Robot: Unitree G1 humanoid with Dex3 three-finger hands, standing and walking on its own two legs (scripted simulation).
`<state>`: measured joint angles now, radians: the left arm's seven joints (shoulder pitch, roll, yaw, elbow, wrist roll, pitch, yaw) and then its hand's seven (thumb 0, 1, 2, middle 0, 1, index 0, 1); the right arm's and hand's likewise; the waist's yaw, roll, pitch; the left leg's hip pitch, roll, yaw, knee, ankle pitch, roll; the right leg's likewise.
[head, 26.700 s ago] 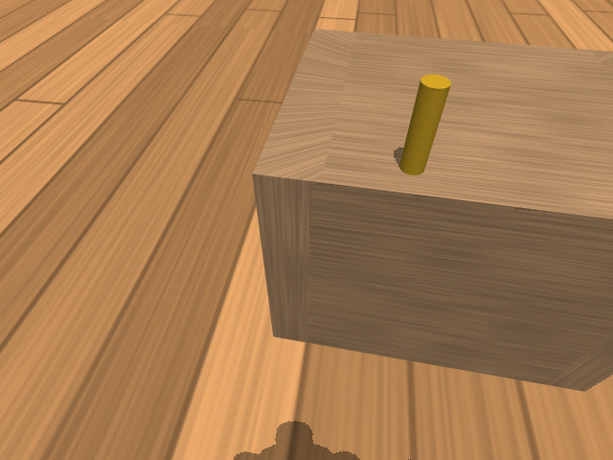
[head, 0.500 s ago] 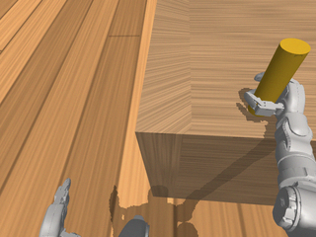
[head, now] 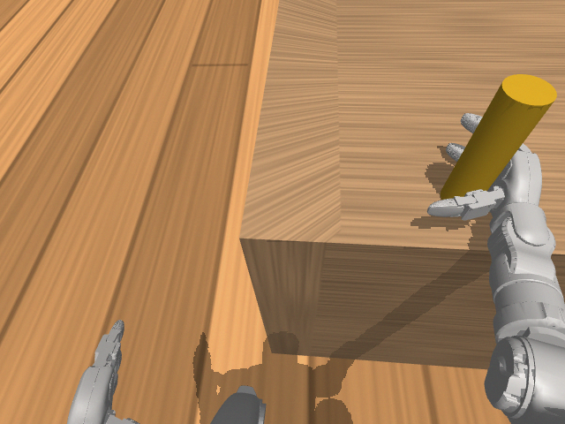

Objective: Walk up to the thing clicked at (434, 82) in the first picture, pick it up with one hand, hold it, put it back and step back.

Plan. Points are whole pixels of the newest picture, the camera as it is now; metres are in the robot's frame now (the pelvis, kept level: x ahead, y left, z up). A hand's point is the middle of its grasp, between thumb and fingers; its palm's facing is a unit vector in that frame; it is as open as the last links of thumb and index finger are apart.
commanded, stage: withdraw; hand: right
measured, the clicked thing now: (487, 153) +0.46 -0.20 +0.13
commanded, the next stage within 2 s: rise in 0.28 s
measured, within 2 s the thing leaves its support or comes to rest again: neither
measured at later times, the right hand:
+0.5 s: hand out of the picture +0.45 -0.29 +0.24, palm faces +0.23 +0.96 -0.14, open 17.3 cm
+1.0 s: hand out of the picture +0.35 -0.35 +0.20, palm faces +0.46 +0.79 -0.41, open 17.7 cm
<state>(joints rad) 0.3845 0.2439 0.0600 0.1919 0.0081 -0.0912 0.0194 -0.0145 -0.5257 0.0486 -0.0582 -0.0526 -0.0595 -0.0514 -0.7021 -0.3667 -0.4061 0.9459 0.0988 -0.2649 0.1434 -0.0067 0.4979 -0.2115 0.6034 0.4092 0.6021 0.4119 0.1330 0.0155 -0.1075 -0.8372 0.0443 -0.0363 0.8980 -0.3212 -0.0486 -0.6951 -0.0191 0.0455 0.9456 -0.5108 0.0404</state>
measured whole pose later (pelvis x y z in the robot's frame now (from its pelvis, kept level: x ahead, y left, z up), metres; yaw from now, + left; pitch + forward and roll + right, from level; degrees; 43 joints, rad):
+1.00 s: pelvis +0.03 -0.01 +0.04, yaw +0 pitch +6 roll +1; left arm 0.37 0.27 0.06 0.38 -0.05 -0.05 -0.02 -0.01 -0.52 0.05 -0.05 -0.04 -0.05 -0.04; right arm -0.19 -0.56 -0.46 0.34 0.03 -0.01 0.04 -0.01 0.59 -0.04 0.06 0.05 0.05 0.05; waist -0.02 -0.06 -0.09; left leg -0.44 0.04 -0.01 0.58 -0.24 -0.05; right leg -0.31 -0.04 0.05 0.63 -0.41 0.03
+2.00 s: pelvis -0.01 +0.01 +0.05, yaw -2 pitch -3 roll +0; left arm 0.34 0.22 0.15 0.45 -0.02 -0.16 0.05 -0.01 -0.40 0.16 -0.09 -0.11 -0.09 -0.11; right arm 0.44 -0.33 -0.40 -0.09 0.05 -0.26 -0.03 -0.01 0.57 -0.05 0.06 0.05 0.06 0.06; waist -0.04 -0.03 0.03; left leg -0.29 0.06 0.02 0.53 -0.19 -0.03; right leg -0.15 -0.03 0.08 0.52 -0.32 0.05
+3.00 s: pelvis +0.03 +0.00 +0.05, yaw -1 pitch +1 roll +0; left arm 0.21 0.26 0.00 0.75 0.04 -0.03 0.01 0.01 0.90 0.90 -0.21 -0.30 -0.21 -0.30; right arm 0.20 -0.25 0.01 0.67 -0.04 -0.05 -0.03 -0.01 0.58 -0.02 0.06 0.04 0.05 0.04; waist 0.01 0.00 0.02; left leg -0.34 0.06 -0.01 0.58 -0.25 -0.04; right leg -0.18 -0.02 0.05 0.55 -0.38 0.03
